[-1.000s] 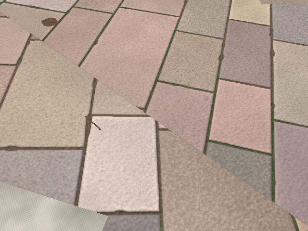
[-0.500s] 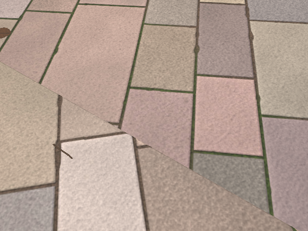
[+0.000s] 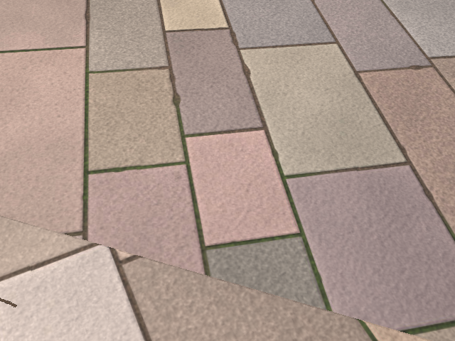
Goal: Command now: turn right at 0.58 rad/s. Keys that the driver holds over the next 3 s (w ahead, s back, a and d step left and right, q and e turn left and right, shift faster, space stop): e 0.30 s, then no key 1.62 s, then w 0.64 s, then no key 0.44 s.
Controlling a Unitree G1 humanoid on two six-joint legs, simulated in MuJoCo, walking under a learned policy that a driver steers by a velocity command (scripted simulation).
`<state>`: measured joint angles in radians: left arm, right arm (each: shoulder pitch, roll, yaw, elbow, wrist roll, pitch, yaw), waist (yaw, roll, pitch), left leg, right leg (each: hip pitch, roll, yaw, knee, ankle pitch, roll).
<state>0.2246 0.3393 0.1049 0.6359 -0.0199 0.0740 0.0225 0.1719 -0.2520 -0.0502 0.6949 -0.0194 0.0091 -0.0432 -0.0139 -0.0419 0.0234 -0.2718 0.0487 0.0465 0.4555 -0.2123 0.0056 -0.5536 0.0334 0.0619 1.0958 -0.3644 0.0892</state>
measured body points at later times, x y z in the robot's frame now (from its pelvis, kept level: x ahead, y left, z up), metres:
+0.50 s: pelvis -0.01 -0.05 +0.00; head +0.01 -0.07 +0.45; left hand +0.22 +0.17 -0.08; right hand +0.06 -0.36 -0.11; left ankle +0.04 +0.10 -0.69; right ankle -0.02 -0.14 -0.74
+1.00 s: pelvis +0.01 -0.02 -0.01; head +0.01 -0.02 +0.44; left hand +0.19 +0.20 -0.12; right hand +0.08 -0.29 -0.11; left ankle +0.03 +0.09 -0.74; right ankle -0.02 -0.14 -0.74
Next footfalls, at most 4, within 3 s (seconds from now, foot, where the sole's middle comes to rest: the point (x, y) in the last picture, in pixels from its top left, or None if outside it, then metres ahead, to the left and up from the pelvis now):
0.18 right None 0.02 -0.15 -0.78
0.62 left None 0.07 0.08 -0.78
2.26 right None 0.10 -0.19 -0.78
2.74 left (249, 334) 0.50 -0.08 -0.78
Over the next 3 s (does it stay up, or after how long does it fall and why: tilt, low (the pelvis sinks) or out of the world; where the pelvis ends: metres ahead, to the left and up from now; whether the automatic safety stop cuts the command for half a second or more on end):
stays up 0.36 -0.13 -0.01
